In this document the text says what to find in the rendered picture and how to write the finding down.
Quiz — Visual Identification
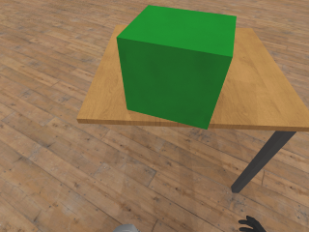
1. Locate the right robot hand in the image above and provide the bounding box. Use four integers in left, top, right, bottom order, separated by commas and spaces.
239, 216, 266, 232

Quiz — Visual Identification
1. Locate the carton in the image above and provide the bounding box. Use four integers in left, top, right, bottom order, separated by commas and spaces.
116, 5, 237, 130

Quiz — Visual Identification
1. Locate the table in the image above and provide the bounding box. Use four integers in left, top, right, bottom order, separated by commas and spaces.
76, 24, 309, 193

